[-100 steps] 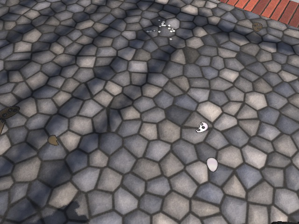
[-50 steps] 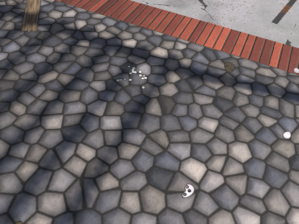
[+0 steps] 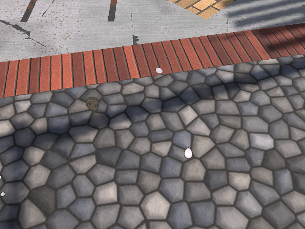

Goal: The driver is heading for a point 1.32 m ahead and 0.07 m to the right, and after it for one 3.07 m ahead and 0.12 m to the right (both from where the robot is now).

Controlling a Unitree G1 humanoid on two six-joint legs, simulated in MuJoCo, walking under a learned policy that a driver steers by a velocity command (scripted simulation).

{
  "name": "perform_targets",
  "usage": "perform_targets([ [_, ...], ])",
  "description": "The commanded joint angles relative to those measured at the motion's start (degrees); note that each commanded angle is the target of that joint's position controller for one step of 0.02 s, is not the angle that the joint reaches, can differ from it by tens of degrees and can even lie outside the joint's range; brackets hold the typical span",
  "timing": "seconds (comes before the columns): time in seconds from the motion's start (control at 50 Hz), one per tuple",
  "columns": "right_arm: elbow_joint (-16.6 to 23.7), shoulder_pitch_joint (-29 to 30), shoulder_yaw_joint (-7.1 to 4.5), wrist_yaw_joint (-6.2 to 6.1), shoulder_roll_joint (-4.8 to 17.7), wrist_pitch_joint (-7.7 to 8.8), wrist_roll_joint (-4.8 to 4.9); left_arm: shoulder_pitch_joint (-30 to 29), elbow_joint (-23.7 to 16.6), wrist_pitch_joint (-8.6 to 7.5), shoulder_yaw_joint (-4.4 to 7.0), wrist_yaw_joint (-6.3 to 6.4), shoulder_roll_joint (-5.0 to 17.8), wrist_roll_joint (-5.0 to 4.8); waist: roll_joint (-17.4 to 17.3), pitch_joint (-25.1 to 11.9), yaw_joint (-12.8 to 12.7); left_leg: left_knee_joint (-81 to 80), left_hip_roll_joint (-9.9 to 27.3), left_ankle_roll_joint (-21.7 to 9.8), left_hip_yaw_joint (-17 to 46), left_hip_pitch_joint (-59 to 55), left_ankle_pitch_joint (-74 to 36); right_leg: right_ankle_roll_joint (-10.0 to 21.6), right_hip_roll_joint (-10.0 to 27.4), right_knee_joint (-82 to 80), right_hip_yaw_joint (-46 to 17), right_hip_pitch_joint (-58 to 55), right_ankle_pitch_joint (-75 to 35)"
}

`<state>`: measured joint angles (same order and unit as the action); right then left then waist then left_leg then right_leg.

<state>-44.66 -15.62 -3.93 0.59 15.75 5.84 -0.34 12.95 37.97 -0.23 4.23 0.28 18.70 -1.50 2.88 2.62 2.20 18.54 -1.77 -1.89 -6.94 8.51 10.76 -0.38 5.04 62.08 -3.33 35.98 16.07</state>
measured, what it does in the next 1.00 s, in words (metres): walks ahead: right foot, then left foot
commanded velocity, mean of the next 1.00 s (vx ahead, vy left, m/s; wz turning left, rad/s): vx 0.50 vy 0.00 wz -0.27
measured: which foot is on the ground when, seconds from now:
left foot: down 0.00-0.26, up 0.28-0.78, down 0.80-1.00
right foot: up 0.00-0.24, down 0.26-0.82, up 0.84-1.00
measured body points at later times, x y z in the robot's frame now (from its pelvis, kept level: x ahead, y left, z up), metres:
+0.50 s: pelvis +0.28 -0.09 +0.00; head +0.31 -0.11 +0.45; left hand +0.42 +0.16 -0.10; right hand +0.37 -0.39 -0.10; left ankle +0.38 +0.07 -0.66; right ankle +0.27 -0.16 -0.74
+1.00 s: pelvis +0.58 -0.09 +0.00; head +0.61 -0.09 +0.45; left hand +0.76 +0.15 -0.12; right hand +0.60 -0.38 -0.12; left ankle +0.63 -0.02 -0.74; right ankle +0.55 -0.25 -0.66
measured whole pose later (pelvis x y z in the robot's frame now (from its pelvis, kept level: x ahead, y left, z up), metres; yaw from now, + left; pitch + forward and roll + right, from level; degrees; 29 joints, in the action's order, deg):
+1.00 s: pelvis +0.58 -0.09 +0.00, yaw -14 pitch +1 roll +1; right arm -46.9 -15.4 -2.3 2.0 15.5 5.0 -0.3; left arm 14.6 43.4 -3.4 2.9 0.2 17.4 -0.7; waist 2.2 1.9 1.3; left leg 21.2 -3.3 -3.9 -2.9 13.2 9.1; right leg 0.7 4.8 62.4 -2.6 31.4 17.1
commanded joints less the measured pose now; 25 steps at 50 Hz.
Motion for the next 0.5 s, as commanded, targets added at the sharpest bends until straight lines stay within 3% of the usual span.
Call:
perform_targets([
  [0.02, 3.46, 4.55, -2.11, -0.27, 8.69, 1.06, 0.08, 0.22, -3.94, -0.61, 0.06, -0.67, 1.48, 0.27, -6.25, -0.29, -1.59, -11.5, 17.05, -10.05, 9.19, -1.83, -9.32, -0.44, 3.0, -6.11, -2.18, 3.69, -8.3],
  [0.08, 2.5, 3.68, -2.3, -0.46, 9.93, 0.38, 0.43, -5.19, -4.97, -1.4, -0.42, -1.86, 0.78, 0.26, -5.41, 0.9, 0.48, -10.98, 15.42, -8.08, 2.48, -2.85, -12.54, 0.27, 1.79, -16.48, 1.1, 0.81, -16.46],
  [0.16, 0.72, 0.44, -3.02, -0.42, 12.3, -0.91, 1.68, -10.84, -7.66, -1.34, -0.33, -3.1, 1.33, 0.06, -5.51, 2.59, 1.91, -9.14, 17.45, -6.35, -0.8, -8.98, -15.11, 2.52, 0.44, -23.93, 4.09, 0.11, -14.33],
  [0.2, 0.48, 0.39, -3.53, -0.55, 13.96, -1.72, 2.4, -9.84, -8.37, -1.06, 0.53, -3.34, 2.99, 0.41, -6.62, 1.05, 0.1, -3.36, 18.01, -5.25, -2.69, -12.2, -29.83, 4.69, -2.33, -25.52, 6.69, -3.52, -8.47],
  [0.22, 0.57, 0.61, -3.78, -0.67, 14.8, -2.16, 2.8, -6.47, -7.92, -0.78, 1.41, -3.24, 4.47, 0.57, -7.48, -1.58, -2.25, 3.01, 17.64, -4.53, -3.92, -12.79, -39.67, 6.06, -4.72, -25.86, 8.51, -8.71, -5.65],
  [0.24, 0.54, 0.97, -3.51, -0.78, 14.36, -2.59, 3.09, 1.55, -5.92, -0.58, 2.8, -2.9, 6.46, 0.55, -6.62, -5.81, -7.1, 13.79, 16.2, -3.27, -5.68, -9.75, -44.63, 7.99, -7.55, -29.04, 9.65, -20.22, -7.39],
  [0.26, 0.69, -0.39, -2.37, -1.02, 11.92, -2.49, 2.06, 12.09, -2.95, -0.11, 4.75, -1.94, 10.11, 0.23, -3.51, -11.21, -11.78, 28.73, 14.11, -1.12, -6.12, 1.15, -35.69, 10.2, -6.92, -29.87, 5.28, -37.66, -9.14],
  [0.28, 3.58, -5.45, 0.45, -0.49, 3.54, -1.72, -0.95, 12.23, -2.79, -0.27, 5.6, -1.03, 17.02, -0.38, 13.4, -14.89, -5.75, 50.68, 4.83, 2.82, -4.92, 26.42, 15.36, 18.77, 8.98, -33.48, -24.4, -55.82, -2.39],
  [0.3, 3.69, -3.41, 0.63, 0.09, 6.38, 0.12, 0.7, 13.07, -5.16, -1.52, 4.22, -1.51, 13.87, -0.07, 9.14, -26.2, -8.15, 60.32, 0.95, 2.96, 9.56, 32.47, 23.97, 24.39, 15.9, -43.92, -45.64, -59.54, 8.17],
  [0.32, 4.8, 2.62, -0.67, 0.49, 10.86, 0.95, 3.33, 11.59, -3.92, -2.53, 3.01, -2.01, 9.81, 0.6, 3.79, -18.25, -9.65, 60.94, 3.91, 2.0, 11.26, 37.54, 18.65, 20.76, 14.36, -45.67, -37.37, -55.14, 6.15],
  [0.34, 5.55, 4.75, -0.18, 0.4, 9.95, 1.52, 3.3, 8.95, -3.51, -3.07, 2.56, -2.05, 8.75, 0.61, 2.31, -12.09, -7.93, 56.94, 6.45, 1.02, 10.54, 37.42, 13.89, 18.71, 12.16, -45.37, -29.49, -47.44, 1.6],
  [0.36, 4.9, 5.42, -0.15, -0.06, 9.54, 1.63, 1.83, 4.87, -3.61, -3.27, 1.87, -1.96, 6.75, 0.85, -0.76, -8.5, -5.72, 52.49, 8.74, 1.03, 10.42, 34.49, 10.19, 16.87, 10.02, -45.27, -23.49, -39.78, -5.17],
  [0.38, 4.26, 4.33, -0.45, -0.12, 9.83, 1.18, 1.17, 2.23, -4.1, -3.51, 1.12, -1.81, 4.96, 1.57, 0.04, -7.01, -3.62, 49.47, 10.15, 1.14, 10.91, 30.34, 7.59, 16.14, 8.3, -46.38, -19.24, -34.26, -12.04],
  [0.42, 3.18, 1.97, -0.36, 0.1, 8.69, -0.05, 0.93, 0.93, -3.97, -4.08, 0.87, -1.55, 4.56, 1.8, 0.28, -6.64, -1.81, 46.43, 10.55, 2.06, 10.51, 26.46, 5.24, 16.55, 7.29, -49.04, -15.67, -29.72, -17.9],
  [0.5, 4.14, 6.67, 0.44, -0.04, 6.01, -1.34, 0.12, 2.93, -1.31, -4.74, 1.07, -0.67, 5.92, 1.44, -1.25, -2.41, -2.55, 35.05, 10.31, 4.64, 9.51, 29.46, -4.68, 15.86, 5.33, -52.6, -8.04, -27.16, -22.49],
])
